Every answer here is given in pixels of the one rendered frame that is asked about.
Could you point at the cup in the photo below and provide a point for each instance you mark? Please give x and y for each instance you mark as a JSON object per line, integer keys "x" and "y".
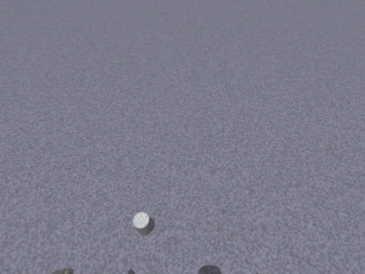
{"x": 141, "y": 222}

